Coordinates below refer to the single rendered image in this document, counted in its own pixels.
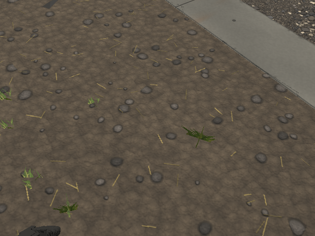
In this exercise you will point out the left robot hand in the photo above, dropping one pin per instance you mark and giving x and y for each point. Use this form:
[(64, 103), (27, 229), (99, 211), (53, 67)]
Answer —
[(49, 230)]

